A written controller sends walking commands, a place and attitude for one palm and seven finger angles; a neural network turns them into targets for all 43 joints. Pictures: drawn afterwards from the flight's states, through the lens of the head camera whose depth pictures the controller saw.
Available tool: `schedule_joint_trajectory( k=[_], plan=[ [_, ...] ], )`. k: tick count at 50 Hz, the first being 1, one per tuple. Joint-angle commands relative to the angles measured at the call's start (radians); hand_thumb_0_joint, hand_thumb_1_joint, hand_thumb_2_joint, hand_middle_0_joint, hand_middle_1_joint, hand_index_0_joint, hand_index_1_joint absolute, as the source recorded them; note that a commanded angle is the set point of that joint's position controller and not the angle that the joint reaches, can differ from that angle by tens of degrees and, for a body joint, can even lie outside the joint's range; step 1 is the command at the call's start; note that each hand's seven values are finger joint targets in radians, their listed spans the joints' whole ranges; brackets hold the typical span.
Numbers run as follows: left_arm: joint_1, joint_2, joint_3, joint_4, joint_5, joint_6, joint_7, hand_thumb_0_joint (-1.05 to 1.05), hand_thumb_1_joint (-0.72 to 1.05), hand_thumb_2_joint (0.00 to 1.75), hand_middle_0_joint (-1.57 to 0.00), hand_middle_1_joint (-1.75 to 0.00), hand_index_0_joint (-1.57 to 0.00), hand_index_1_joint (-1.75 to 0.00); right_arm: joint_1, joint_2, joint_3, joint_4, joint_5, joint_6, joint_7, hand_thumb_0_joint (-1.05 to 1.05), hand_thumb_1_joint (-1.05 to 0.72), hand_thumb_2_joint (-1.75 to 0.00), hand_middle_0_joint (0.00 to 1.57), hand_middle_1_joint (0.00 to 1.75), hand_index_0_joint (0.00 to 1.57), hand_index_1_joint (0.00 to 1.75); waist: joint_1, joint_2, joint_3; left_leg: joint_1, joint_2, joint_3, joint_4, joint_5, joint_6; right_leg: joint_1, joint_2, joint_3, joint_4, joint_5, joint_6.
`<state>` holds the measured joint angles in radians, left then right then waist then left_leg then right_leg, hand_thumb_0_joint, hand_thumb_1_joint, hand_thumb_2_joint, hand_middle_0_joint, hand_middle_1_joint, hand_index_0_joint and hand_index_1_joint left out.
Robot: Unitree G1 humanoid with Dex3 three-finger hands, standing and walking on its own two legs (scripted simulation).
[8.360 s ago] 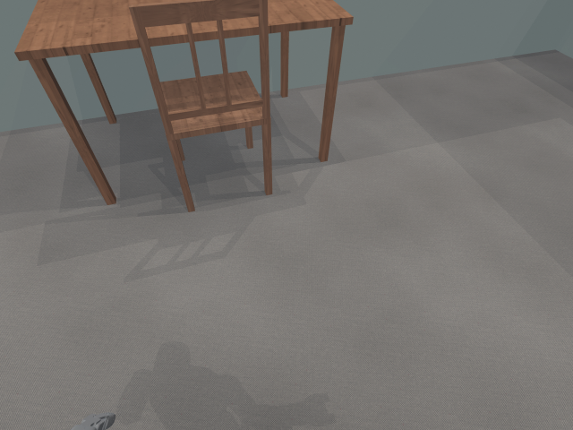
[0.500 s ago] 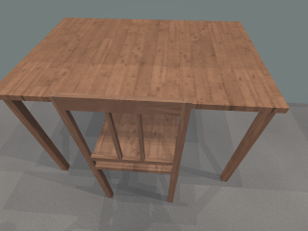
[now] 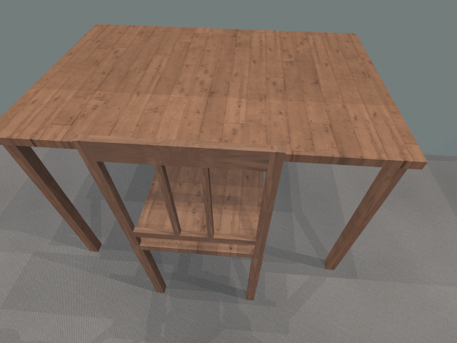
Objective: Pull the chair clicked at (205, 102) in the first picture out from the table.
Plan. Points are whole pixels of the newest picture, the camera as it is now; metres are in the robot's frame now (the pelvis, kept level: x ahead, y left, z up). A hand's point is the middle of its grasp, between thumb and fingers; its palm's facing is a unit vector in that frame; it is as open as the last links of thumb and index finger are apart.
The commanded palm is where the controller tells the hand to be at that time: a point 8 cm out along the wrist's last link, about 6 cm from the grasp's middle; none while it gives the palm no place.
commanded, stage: look again from close up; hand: left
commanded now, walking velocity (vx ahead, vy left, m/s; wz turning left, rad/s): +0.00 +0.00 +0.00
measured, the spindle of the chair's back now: (169, 202) +0.45 +0.18 -0.10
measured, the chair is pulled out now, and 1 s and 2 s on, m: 0.00 0.00 0.00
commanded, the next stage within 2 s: none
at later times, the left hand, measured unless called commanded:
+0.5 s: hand out of the picture -0.02 +0.16 -0.18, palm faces +0.03 -0.99 -0.17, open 7.4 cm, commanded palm none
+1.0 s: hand out of the picture -0.02 +0.16 -0.18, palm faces +0.02 -0.99 -0.17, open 7.4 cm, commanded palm none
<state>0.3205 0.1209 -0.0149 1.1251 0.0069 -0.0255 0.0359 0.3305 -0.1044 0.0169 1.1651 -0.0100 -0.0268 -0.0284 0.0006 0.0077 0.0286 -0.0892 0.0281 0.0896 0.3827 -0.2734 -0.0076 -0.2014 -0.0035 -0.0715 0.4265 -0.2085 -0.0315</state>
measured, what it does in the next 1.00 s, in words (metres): stands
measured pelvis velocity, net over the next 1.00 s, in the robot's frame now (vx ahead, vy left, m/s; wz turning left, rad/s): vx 0.00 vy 0.00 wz -0.01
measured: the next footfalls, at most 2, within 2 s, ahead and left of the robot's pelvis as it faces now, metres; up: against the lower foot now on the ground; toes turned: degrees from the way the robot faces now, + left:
none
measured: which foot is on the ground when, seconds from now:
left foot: down 0.00-1.00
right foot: down 0.00-1.00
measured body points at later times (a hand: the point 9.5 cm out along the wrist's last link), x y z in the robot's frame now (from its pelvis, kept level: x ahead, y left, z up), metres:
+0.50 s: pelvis +0.00 +0.00 +0.00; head +0.00 +0.00 +0.45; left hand -0.02 +0.21 -0.16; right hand -0.03 -0.19 -0.17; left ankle -0.04 +0.12 -0.74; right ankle +0.01 -0.10 -0.74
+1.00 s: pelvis +0.00 +0.00 +0.00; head +0.00 +0.00 +0.45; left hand -0.02 +0.21 -0.16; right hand -0.04 -0.19 -0.17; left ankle -0.04 +0.12 -0.74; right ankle +0.01 -0.10 -0.74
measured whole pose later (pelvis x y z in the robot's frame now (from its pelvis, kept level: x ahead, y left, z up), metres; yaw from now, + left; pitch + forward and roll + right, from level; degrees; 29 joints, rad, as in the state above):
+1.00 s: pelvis +0.00 +0.00 +0.00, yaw -1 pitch -1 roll +0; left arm 0.34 0.11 -0.02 1.11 0.01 -0.02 0.04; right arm 0.34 -0.09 0.01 1.17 -0.01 -0.03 -0.03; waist 0.00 0.00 0.02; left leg -0.10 0.03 0.10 0.39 -0.28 -0.01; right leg -0.21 0.00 -0.06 0.43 -0.21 -0.03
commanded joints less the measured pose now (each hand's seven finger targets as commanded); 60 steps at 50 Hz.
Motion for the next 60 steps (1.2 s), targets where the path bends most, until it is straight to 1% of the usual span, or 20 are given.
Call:
schedule_joint_trajectory(
  k=[1,3,11,13,14,21,23,25,27,30,33,36,37,38,40,44,50,56,58,60],
  plan=[
    [0.074,0.089,0.015,-0.024,0.002,-0.012,0.008,0.0,0.9,0.9,-0.2,-0.3,-0.2,-0.3,0.095,-0.076,-0.014,-0.013,0.005,-0.01,-0.005,0.0,-0.9,-0.9,0.2,0.3,0.2,0.3,0.0,-0.002,0.041,-0.061,0.078,-0.085,-0.068,0.137,0.032,0.002,-0.102,0.116,-0.075,0.141,-0.016],
    [0.07,0.09,0.014,-0.028,0.002,-0.009,0.008,0.0,0.9,0.9,-0.2,-0.3,-0.2,-0.3,0.091,-0.076,-0.013,-0.013,0.005,-0.008,-0.006,0.0,-0.9,-0.9,0.2,0.3,0.2,0.3,0.001,0.003,0.068,-0.078,0.078,-0.086,-0.071,0.125,0.031,-0.009,-0.097,0.116,-0.076,0.121,-0.016],
    [0.08,0.088,0.014,-0.03,0.003,-0.01,0.008,0.0,0.9,0.9,-0.2,-0.3,-0.2,-0.3,0.098,-0.07,-0.014,-0.013,0.006,-0.009,-0.005,0.0,-0.9,-0.9,0.2,0.3,0.2,0.3,0.001,-0.01,0.054,-0.069,0.076,-0.086,-0.07,0.117,0.035,-0.009,-0.097,0.117,-0.081,0.107,-0.013],
    [0.081,0.082,0.013,-0.032,0.003,-0.008,0.009,0.0,0.9,0.9,-0.2,-0.3,-0.2,-0.3,0.092,-0.07,-0.015,-0.014,0.005,-0.008,-0.005,0.0,-0.9,-0.9,0.2,0.3,0.2,0.3,0.002,-0.001,0.078,-0.08,0.075,-0.089,-0.074,0.107,0.036,-0.025,-0.095,0.12,-0.085,0.092,-0.014],
    [0.085,0.086,0.013,-0.032,0.004,-0.009,0.009,0.0,0.9,0.9,-0.2,-0.3,-0.2,-0.3,0.096,-0.069,-0.015,-0.014,0.005,-0.009,-0.004,0.0,-0.9,-0.9,0.2,0.3,0.2,0.3,0.0,-0.011,0.06,-0.067,0.075,-0.088,-0.07,0.116,0.036,-0.018,-0.095,0.12,-0.082,0.102,-0.014],
    [0.086,0.085,0.014,-0.035,0.003,-0.01,0.01,0.0,0.9,0.9,-0.2,-0.3,-0.2,-0.3,0.101,-0.069,-0.015,-0.012,0.007,-0.014,-0.006,0.0,-0.9,-0.9,0.2,0.3,0.2,0.3,-0.001,0.009,0.042,-0.061,0.08,-0.088,-0.071,0.141,0.036,-0.008,-0.094,0.117,-0.069,0.132,-0.014],
    [0.085,0.082,0.013,-0.036,0.004,-0.008,0.01,0.0,0.9,0.9,-0.2,-0.3,-0.2,-0.3,0.099,-0.069,-0.014,-0.014,0.007,-0.011,-0.006,0.0,-0.9,-0.9,0.2,0.3,0.2,0.3,0.0,-0.002,0.076,-0.081,0.08,-0.091,-0.075,0.122,0.036,-0.022,-0.09,0.118,-0.075,0.111,-0.014],
    [0.088,0.08,0.014,-0.035,0.004,-0.008,0.01,0.0,0.9,0.9,-0.2,-0.3,-0.2,-0.3,0.103,-0.067,-0.014,-0.013,0.006,-0.012,-0.006,0.0,-0.9,-0.9,0.2,0.3,0.2,0.3,0.001,-0.006,0.063,-0.073,0.08,-0.092,-0.077,0.122,0.038,-0.02,-0.09,0.118,-0.072,0.107,-0.013],
    [0.088,0.079,0.013,-0.037,0.003,-0.006,0.009,0.0,0.9,0.9,-0.2,-0.3,-0.2,-0.3,0.1,-0.064,-0.014,-0.013,0.007,-0.011,-0.006,0.0,-0.9,-0.9,0.2,0.3,0.2,0.3,0.001,0.006,0.08,-0.082,0.081,-0.09,-0.084,0.105,0.039,-0.026,-0.087,0.117,-0.081,0.089,-0.013],
    [0.093,0.08,0.013,-0.035,0.004,-0.009,0.01,0.0,0.9,0.9,-0.2,-0.3,-0.2,-0.3,0.105,-0.066,-0.013,-0.011,0.007,-0.013,-0.005,0.0,-0.9,-0.9,0.2,0.3,0.2,0.3,0.0,-0.006,0.054,-0.068,0.079,-0.09,-0.073,0.127,0.039,-0.02,-0.091,0.119,-0.072,0.112,-0.014],
    [0.091,0.078,0.012,-0.039,0.004,-0.007,0.011,0.0,0.9,0.9,-0.2,-0.3,-0.2,-0.3,0.104,-0.065,-0.015,-0.011,0.008,-0.012,-0.006,0.0,-0.9,-0.9,0.2,0.3,0.2,0.3,0.001,0.002,0.072,-0.081,0.08,-0.089,-0.075,0.114,0.039,-0.026,-0.088,0.12,-0.075,0.103,-0.013],
    [0.095,0.078,0.013,-0.036,0.004,-0.009,0.011,0.0,0.9,0.9,-0.2,-0.3,-0.2,-0.3,0.108,-0.064,-0.014,-0.009,0.007,-0.012,-0.006,0.0,-0.9,-0.9,0.2,0.3,0.2,0.3,0.0,-0.021,0.055,-0.07,0.079,-0.088,-0.071,0.116,0.039,-0.02,-0.091,0.122,-0.075,0.109,-0.014],
    [0.093,0.077,0.012,-0.036,0.003,-0.007,0.01,0.0,0.9,0.9,-0.2,-0.3,-0.2,-0.3,0.103,-0.062,-0.014,-0.01,0.007,-0.01,-0.006,0.0,-0.9,-0.9,0.2,0.3,0.2,0.3,0.001,-0.014,0.073,-0.076,0.079,-0.085,-0.078,0.099,0.04,-0.03,-0.088,0.119,-0.083,0.092,-0.014],
    [0.096,0.076,0.012,-0.038,0.004,-0.008,0.011,0.0,0.9,0.9,-0.2,-0.3,-0.2,-0.3,0.106,-0.063,-0.014,-0.011,0.007,-0.012,-0.005,0.0,-0.9,-0.9,0.2,0.3,0.2,0.3,0.001,-0.002,0.064,-0.075,0.077,-0.086,-0.072,0.111,0.039,-0.028,-0.09,0.122,-0.077,0.101,-0.014],
    [0.099,0.077,0.013,-0.037,0.004,-0.01,0.012,0.0,0.9,0.9,-0.2,-0.3,-0.2,-0.3,0.109,-0.061,-0.014,-0.009,0.007,-0.013,-0.005,0.0,-0.9,-0.9,0.2,0.3,0.2,0.3,0.0,-0.009,0.048,-0.066,0.078,-0.087,-0.068,0.127,0.04,-0.019,-0.09,0.123,-0.073,0.121,-0.015],
    [0.097,0.079,0.012,-0.04,0.004,-0.009,0.012,0.0,0.9,0.9,-0.2,-0.3,-0.2,-0.3,0.111,-0.059,-0.015,-0.008,0.008,-0.01,-0.005,0.0,-0.9,-0.9,0.2,0.3,0.2,0.3,-0.002,-0.011,0.07,-0.077,0.078,-0.084,-0.068,0.107,0.037,-0.03,-0.089,0.125,-0.078,0.103,-0.016],
    [0.103,0.077,0.014,-0.042,0.005,-0.011,0.012,0.0,0.9,0.9,-0.2,-0.3,-0.2,-0.3,0.114,-0.056,-0.016,-0.007,0.007,-0.011,-0.005,0.0,-0.9,-0.9,0.2,0.3,0.2,0.3,-0.003,-0.009,0.053,-0.067,0.076,-0.081,-0.063,0.113,0.038,-0.026,-0.089,0.129,-0.082,0.112,-0.016],
    [0.106,0.077,0.013,-0.042,0.004,-0.011,0.013,0.0,0.9,0.9,-0.2,-0.3,-0.2,-0.3,0.117,-0.053,-0.015,-0.005,0.008,-0.013,-0.005,0.0,-0.9,-0.9,0.2,0.3,0.2,0.3,-0.001,-0.005,0.056,-0.071,0.077,-0.084,-0.065,0.12,0.039,-0.022,-0.09,0.127,-0.08,0.119,-0.016],
    [0.105,0.077,0.011,-0.044,0.004,-0.009,0.013,0.0,0.9,0.9,-0.2,-0.3,-0.2,-0.3,0.11,-0.057,-0.016,-0.005,0.008,-0.01,-0.005,0.0,-0.9,-0.9,0.2,0.3,0.2,0.3,-0.001,-0.004,0.077,-0.08,0.075,-0.083,-0.066,0.102,0.038,-0.033,-0.089,0.129,-0.088,0.101,-0.015],
    [0.105,0.078,0.012,-0.043,0.004,-0.01,0.013,0.0,0.9,0.9,-0.2,-0.3,-0.2,-0.3,0.114,-0.055,-0.016,-0.004,0.008,-0.011,-0.005,0.0,-0.9,-0.9,0.2,0.3,0.2,0.3,-0.002,-0.003,0.065,-0.072,0.076,-0.082,-0.066,0.104,0.038,-0.033,-0.088,0.131,-0.088,0.099,-0.015]
  ],
)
